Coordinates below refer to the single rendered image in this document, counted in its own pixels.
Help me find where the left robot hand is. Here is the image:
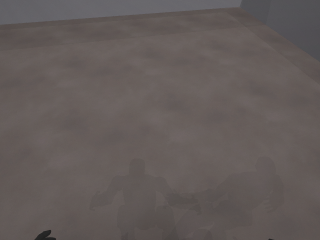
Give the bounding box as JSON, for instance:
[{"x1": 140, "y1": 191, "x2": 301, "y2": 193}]
[{"x1": 35, "y1": 230, "x2": 56, "y2": 240}]

